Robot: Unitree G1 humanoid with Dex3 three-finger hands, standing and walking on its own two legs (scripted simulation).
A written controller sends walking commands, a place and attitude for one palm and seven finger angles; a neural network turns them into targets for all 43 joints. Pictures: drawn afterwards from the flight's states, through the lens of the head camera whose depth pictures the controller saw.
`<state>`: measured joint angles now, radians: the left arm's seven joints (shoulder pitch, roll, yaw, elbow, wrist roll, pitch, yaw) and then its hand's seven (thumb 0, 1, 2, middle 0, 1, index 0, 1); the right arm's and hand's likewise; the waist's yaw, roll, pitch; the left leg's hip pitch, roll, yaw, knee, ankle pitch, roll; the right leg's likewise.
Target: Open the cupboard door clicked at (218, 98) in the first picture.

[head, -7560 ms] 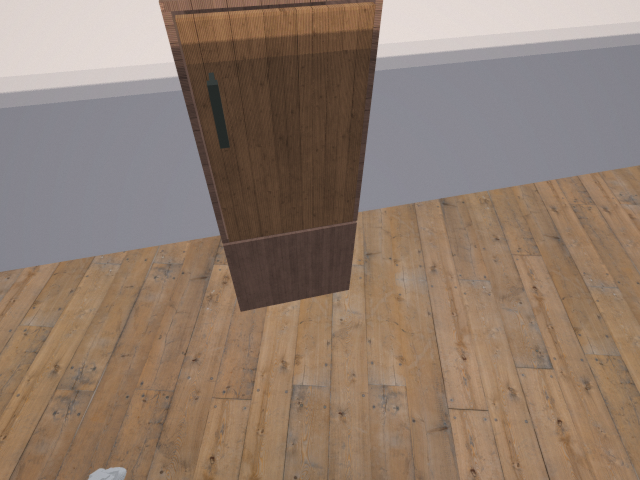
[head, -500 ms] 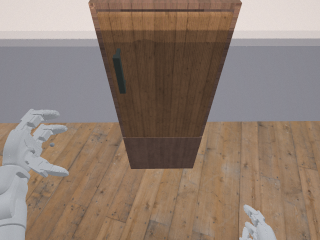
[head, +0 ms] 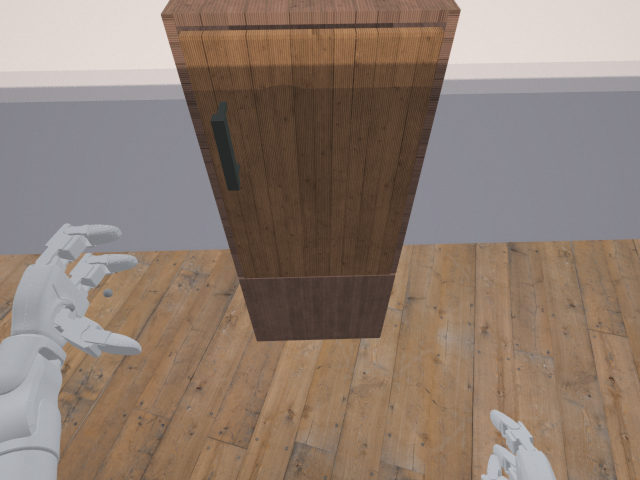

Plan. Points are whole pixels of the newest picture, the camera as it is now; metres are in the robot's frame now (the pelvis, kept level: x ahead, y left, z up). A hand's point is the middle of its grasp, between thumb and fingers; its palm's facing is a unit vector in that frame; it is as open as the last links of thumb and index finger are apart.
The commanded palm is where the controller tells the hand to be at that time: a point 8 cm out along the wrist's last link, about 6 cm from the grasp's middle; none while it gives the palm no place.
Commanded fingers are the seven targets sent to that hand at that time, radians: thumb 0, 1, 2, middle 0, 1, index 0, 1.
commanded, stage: move the hooked fingers beside the handle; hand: left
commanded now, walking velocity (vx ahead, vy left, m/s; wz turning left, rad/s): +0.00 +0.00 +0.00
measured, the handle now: (228, 147) +0.60 +0.20 +0.08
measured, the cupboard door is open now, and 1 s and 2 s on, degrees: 0 0 0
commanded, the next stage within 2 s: none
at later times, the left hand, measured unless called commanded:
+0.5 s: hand (135, 251) +0.36 +0.27 +0.09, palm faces +0.10 -1.00 +0.00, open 14.0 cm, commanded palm +0.33 +0.32 +0.09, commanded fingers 0.00 -0.50 0.30 -0.30 -1.20 -0.30 -1.20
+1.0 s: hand (162, 211) +0.44 +0.26 +0.09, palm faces +0.08 -1.00 +0.01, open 14.0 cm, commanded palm +0.41 +0.31 +0.08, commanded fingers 0.00 -0.50 0.30 -0.30 -1.20 -0.30 -1.20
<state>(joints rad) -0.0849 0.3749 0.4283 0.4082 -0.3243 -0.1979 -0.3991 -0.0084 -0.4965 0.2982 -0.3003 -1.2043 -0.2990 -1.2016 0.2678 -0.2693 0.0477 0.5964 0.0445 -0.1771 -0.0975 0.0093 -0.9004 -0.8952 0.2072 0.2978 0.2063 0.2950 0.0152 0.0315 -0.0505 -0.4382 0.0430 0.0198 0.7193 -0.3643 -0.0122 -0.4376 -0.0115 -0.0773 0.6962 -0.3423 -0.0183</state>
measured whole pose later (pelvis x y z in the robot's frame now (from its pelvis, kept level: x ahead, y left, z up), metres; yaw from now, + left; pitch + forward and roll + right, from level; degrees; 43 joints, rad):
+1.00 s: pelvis +0.00 +0.02 -0.01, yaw -1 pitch +12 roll -2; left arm -0.67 0.49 0.44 1.01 -0.18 -0.31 -0.32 -0.01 -0.50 0.30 -0.30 -1.20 -0.30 -1.20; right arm 0.36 -0.27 0.04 0.64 0.02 -0.04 -0.07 0.01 -0.90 -0.89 0.21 0.30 0.21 0.29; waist -0.08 0.00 -0.07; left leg -0.63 0.04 0.04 0.82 -0.39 0.01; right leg -0.63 -0.01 -0.05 0.76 -0.34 0.00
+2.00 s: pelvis +0.01 +0.02 -0.03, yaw -3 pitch +22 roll -4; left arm -1.00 0.70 0.51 1.26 -0.04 -0.30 -0.27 -0.01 -0.50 0.30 -0.30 -1.20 -0.30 -1.21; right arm 0.47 -0.28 0.05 0.61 -0.03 0.10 -0.02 0.00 -0.90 -0.89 0.21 0.30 0.21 0.29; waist -0.21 0.02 -0.08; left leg -0.85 0.08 0.03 0.91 -0.44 0.02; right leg -0.82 0.02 -0.06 0.79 -0.35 0.01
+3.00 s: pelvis +0.00 +0.02 -0.03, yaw -2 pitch +21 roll -4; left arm -1.05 0.62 0.42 1.27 -0.05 -0.33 -0.17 -0.01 -0.50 0.30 -0.30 -1.20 -0.30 -1.23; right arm 0.45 -0.27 0.05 0.65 -0.04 0.07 -0.01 0.00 -0.90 -0.89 0.21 0.30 0.21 0.29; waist -0.20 0.02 -0.08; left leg -0.87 0.07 0.00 0.93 -0.43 0.01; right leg -0.83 0.01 -0.08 0.82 -0.36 0.00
